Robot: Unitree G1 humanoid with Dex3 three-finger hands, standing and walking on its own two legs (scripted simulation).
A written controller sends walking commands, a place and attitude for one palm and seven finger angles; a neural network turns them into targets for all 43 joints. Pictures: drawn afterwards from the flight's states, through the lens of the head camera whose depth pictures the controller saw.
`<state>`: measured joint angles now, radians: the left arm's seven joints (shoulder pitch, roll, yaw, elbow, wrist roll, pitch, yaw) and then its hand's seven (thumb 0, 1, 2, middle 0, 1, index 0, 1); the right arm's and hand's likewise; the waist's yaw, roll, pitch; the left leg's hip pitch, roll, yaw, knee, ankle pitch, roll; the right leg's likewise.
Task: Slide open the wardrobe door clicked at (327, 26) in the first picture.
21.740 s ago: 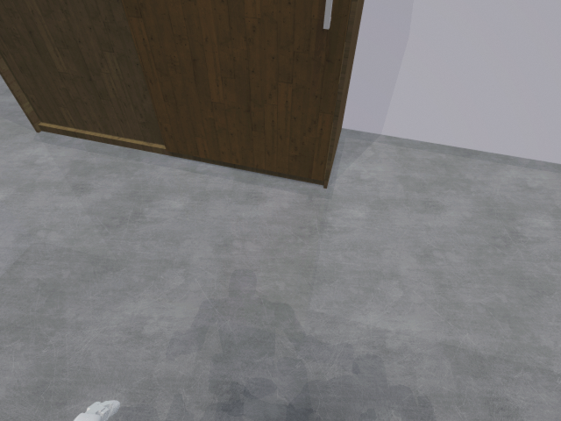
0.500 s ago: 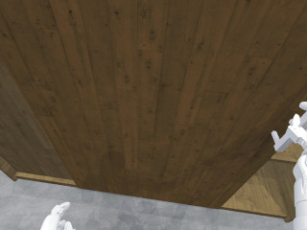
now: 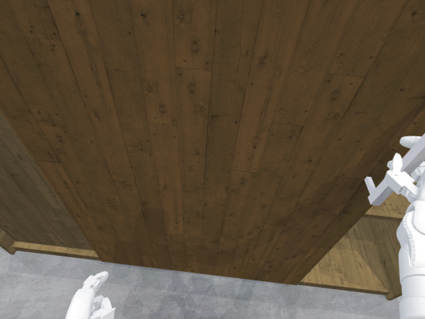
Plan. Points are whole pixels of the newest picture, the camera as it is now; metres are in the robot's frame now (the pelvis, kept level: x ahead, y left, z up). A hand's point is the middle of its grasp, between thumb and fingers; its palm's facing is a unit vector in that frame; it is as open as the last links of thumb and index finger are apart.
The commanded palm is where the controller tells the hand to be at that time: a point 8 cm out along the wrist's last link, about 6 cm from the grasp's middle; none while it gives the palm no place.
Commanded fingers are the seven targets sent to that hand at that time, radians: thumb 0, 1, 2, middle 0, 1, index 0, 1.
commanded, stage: stop walking and hold the door there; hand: right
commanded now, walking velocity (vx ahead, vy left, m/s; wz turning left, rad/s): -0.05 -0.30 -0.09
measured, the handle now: (404, 154) +0.39 -0.34 +0.15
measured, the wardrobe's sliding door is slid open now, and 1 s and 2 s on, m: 0.43 0.43 0.43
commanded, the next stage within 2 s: loosen the grip on the handle in 1.62 s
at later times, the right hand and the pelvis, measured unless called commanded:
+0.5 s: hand (393, 175) +0.35 -0.31 +0.14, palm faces +0.43 +0.88 -0.21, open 5.9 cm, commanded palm +0.31 -0.32 +0.13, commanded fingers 0.00 -0.90 -0.90 0.45 1.40 0.45 1.40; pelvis -0.04 -0.05 -0.01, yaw -1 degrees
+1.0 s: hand (395, 175) +0.35 -0.31 +0.14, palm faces +0.23 +0.97 -0.10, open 5.7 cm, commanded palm +0.32 -0.33 +0.13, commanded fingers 0.00 -0.90 -0.90 0.45 1.40 0.45 1.40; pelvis -0.06 -0.14 -0.03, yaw -2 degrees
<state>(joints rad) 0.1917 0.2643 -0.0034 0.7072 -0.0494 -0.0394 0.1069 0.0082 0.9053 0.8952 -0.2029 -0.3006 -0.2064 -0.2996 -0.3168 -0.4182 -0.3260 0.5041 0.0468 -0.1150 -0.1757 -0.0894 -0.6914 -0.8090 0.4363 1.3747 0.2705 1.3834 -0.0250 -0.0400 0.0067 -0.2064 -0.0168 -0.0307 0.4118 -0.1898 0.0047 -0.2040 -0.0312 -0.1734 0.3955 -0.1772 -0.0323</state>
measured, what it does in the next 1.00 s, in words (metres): steps to the right: left foot, then right foot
